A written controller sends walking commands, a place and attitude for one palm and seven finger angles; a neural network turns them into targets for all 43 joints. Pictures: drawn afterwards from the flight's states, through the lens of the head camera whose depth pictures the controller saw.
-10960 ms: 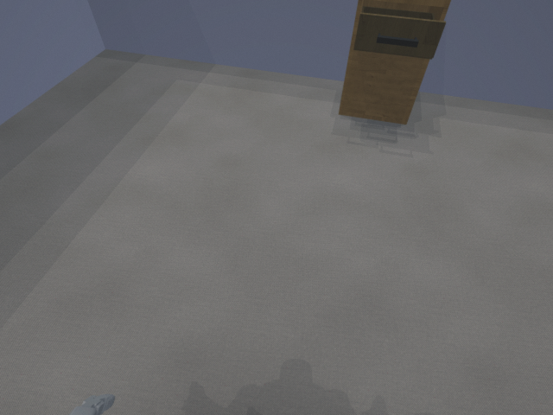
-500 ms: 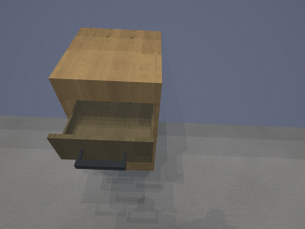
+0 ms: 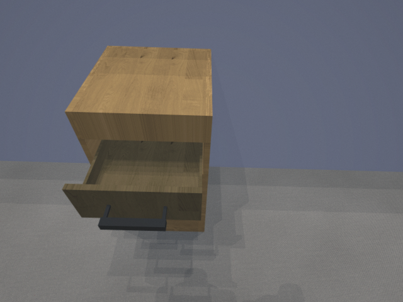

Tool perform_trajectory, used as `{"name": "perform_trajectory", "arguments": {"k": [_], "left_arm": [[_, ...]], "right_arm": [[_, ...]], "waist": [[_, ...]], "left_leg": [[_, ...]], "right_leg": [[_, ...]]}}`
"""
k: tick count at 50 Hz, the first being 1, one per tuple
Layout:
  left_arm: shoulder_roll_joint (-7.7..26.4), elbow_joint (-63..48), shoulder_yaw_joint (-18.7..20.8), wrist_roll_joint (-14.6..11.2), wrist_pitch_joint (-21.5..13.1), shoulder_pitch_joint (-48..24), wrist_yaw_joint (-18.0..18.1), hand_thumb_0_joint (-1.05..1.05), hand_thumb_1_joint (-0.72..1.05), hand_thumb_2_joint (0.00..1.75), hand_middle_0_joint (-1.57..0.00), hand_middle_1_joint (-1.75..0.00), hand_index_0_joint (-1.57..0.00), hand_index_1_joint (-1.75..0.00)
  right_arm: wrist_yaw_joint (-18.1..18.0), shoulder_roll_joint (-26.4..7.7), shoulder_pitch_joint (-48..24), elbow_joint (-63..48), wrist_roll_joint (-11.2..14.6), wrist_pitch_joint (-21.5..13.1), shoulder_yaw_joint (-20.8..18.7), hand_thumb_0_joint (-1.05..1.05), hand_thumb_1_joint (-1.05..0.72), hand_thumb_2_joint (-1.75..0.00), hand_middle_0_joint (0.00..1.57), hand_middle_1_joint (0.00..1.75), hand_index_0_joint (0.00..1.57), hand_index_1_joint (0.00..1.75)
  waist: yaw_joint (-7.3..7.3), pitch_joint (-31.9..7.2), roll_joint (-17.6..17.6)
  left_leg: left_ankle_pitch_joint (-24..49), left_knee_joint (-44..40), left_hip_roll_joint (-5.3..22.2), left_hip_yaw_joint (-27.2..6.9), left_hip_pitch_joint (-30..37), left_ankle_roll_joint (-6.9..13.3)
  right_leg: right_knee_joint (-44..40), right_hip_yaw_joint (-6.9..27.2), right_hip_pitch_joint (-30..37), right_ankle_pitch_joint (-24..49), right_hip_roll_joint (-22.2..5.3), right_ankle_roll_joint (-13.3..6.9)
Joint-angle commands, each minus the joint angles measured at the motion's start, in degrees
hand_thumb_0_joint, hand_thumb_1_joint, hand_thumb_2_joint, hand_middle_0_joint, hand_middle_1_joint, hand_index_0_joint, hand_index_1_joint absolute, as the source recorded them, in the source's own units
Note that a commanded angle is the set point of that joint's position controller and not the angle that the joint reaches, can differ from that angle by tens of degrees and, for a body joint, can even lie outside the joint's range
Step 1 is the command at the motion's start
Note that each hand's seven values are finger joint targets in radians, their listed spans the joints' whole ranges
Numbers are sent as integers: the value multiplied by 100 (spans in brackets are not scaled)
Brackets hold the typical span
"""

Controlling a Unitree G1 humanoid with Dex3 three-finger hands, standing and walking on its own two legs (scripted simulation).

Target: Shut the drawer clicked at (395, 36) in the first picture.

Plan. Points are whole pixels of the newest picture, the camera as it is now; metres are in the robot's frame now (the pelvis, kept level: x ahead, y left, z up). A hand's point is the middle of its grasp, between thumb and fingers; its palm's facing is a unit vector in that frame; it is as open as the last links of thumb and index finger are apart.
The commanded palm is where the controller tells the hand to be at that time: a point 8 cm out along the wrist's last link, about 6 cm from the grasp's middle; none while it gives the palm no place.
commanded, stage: look again from close up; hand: left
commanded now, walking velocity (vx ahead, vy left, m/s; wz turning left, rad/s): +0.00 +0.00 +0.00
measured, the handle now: (134, 216) +0.38 +0.22 -0.18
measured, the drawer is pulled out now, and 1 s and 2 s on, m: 0.19 0.19 0.19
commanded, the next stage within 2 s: raise the hand and make a fist in 0.48 s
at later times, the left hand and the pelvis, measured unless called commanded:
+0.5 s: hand out of the picture -0.05 +0.14 -0.18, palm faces +0.04 -0.99 -0.15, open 7.4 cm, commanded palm none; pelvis -0.01 -0.01 +0.00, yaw +0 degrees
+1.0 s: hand (161, 286) +0.17 +0.09 -0.06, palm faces +0.00 -1.00 +0.06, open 5.9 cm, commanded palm +0.11 +0.19 -0.08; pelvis -0.03 -0.04 -0.08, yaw +1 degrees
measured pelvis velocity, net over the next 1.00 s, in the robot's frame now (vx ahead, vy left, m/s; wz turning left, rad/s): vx -0.03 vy -0.04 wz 0.02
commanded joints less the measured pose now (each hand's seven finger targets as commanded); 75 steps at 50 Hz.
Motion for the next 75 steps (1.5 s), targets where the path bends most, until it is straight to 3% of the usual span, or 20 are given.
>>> {"name": "perform_trajectory", "arguments": {"k": [1,28,29,30,31,32,33,38,39,41,43,45,47,51,53,57,62,67,72,75], "left_arm": [[397,-57,63,0,-61,561,7,0,90,90,-20,-30,-20,-30],[324,-8,33,14,-82,775,4,0,90,90,-20,-30,-20,-30],[695,130,13,109,-219,667,178,0,90,90,-20,-30,-20,-30],[1362,-8515,31,-1002,-1310,-3320,71,0,90,90,-22,-32,-22,-32],[1067,-7036,104,-659,-832,-1632,417,0,90,90,-24,-34,-24,-34],[753,-6496,39,-796,-517,-1277,708,0,90,90,-26,-37,-26,-37],[-176,-5358,-427,-825,-65,306,664,0,90,90,-28,-39,-28,-39],[-407,-6535,-1011,-842,-1010,-273,277,0,90,90,-38,-50,-38,-50],[-374,-5910,-761,-818,-1295,-193,148,0,90,90,-40,-52,-40,-52],[-263,-5344,-202,-1006,-2043,1089,-342,0,90,90,-44,-56,-44,-56],[186,-5390,532,-1219,-2776,2209,-940,0,90,90,-48,-60,-48,-60],[716,-5495,1191,-1179,-3482,1931,-1383,0,90,90,-52,-65,-52,-65],[915,-5536,1300,-916,-3475,2010,-1292,0,90,90,-56,-69,-56,-69],[979,-7406,1064,-918,-3416,723,-999,0,90,90,-64,-78,-64,-78],[1140,-8276,1233,-1094,-3722,124,-964,0,90,90,-68,-82,-68,-82],[951,-8475,735,-1473,-4259,-766,-1626,0,90,90,-76,-91,-76,-91],[1149,-6481,848,-1846,-3345,-530,-2775,0,90,90,-86,-101,-86,-101],[1999,-6592,2277,-2097,-1779,280,-2697,0,90,90,-96,-112,-96,-112],[1456,-7608,2309,-2025,-2211,696,-1521,0,90,90,-106,-123,-106,-123],[1175,-7309,1780,-1670,-2798,573,-1366,0,90,90,-112,-130,-112,-130]], "right_arm": [[-1,-521,511,-105,7,-30,-100,0,-90,-90,20,30,20,30],[10,-441,632,-91,18,-19,-103,0,-90,-90,20,30,20,30],[66,-749,-61,-550,38,-98,-115,0,-90,-90,20,30,20,30],[-139,-1934,57,-2747,152,-843,-373,0,-90,-90,20,30,20,30],[-247,-1287,-543,-2377,311,-1373,-122,0,-90,-90,20,30,20,30],[-243,-1369,-408,-2046,326,-1594,-310,0,-90,-90,20,30,20,30],[-157,-1136,-332,-1998,391,-1592,-290,0,-90,-90,20,30,20,30],[-252,-1585,-474,-3041,239,-2045,-343,0,-90,-90,20,30,20,30],[-208,-1565,-529,-3119,165,-2056,-450,0,-90,-90,20,30,20,30],[-59,-1508,-663,-3434,98,-2062,-606,0,-90,-90,20,30,20,30],[209,-1432,-915,-3758,72,-1948,-693,0,-90,-90,20,30,20,30],[343,-1409,-1185,-4046,19,-1751,-785,0,-90,-90,20,30,20,30],[386,-1325,-1279,-4267,24,-1417,-808,0,-90,-90,20,30,20,30],[322,-1222,-1360,-4838,69,-1084,-750,0,-90,-90,20,30,20,30],[215,-1186,-1079,-4728,33,-1094,-766,0,-90,-90,20,30,20,30],[2,-1224,-911,-4270,56,-1373,-598,0,-90,-90,20,30,20,30],[-221,-1490,-911,-3953,267,-1616,-516,0,-90,-90,20,30,20,30],[-228,-1417,-1334,-4373,368,-1375,-565,0,-90,-90,20,30,20,30],[-91,-968,-1196,-4209,288,-1290,-635,0,-90,-90,20,30,20,30],[-41,-1037,-1115,-4003,230,-1305,-695,0,-90,-90,20,30,20,30]], "waist": [[17,468,21],[18,530,22],[171,787,-150],[-725,-1985,1107],[-197,-1756,1387],[-327,-1280,1248],[-258,-517,534],[-525,114,-1259],[-464,243,-1638],[36,-188,-2056],[510,-865,-1252],[581,-1326,-526],[742,-1440,291],[499,-2259,841],[189,-2738,698],[-501,-2331,402],[-605,-2019,-451],[309,-3285,-365],[426,-3195,-105],[84,-2411,-124]], "left_leg": [[975,-573,768,-743,-383,-41],[447,-664,772,-725,-503,-58],[1410,426,890,-533,-1141,-246],[1251,-55,313,-600,512,-246],[1371,-263,470,-522,290,-228],[530,-324,445,-544,-182,-336],[-272,-331,458,-796,-781,-321],[-955,931,163,-900,-1877,-147],[-1071,1288,155,-884,-2337,-186],[-965,1855,123,-739,-3037,-275],[-285,2261,-15,-533,-3299,-395],[36,2853,-106,-374,-3834,-425],[102,3087,-133,-225,-4084,-404],[15,3551,-66,-265,-4131,-256],[103,3970,54,-452,-4193,-177],[-251,4663,213,-652,-4676,-105],[-927,4906,241,-672,-5503,-55],[-356,4446,98,-653,-5253,-105],[209,4005,180,-665,-4851,-219],[-33,3954,209,-658,-4936,-201]], "right_leg": [[-341,463,-116,728,-432,-240],[-412,539,-333,500,-396,-281],[-188,613,-468,2013,-620,-207],[290,264,-119,1052,25,-207],[636,114,-360,68,158,-336],[713,-7,-765,-383,196,-275],[673,-187,-1069,-436,129,-229],[756,-145,-2223,-1389,169,-130],[983,-170,-2707,-1712,146,-127],[1472,-121,-2952,-2004,136,-175],[2112,-52,-2508,-910,153,-312],[2880,14,-2495,-24,145,-360],[3253,183,-2608,302,129,-408],[3455,550,-2819,247,121,-391],[3507,788,-2939,291,156,-307],[3358,996,-3686,-239,178,-176],[2989,1135,-3701,-1586,123,-79],[2956,1279,-2176,-849,-141,27],[3272,857,-2032,626,-85,-1],[3303,630,-2884,23,15,-34]]}}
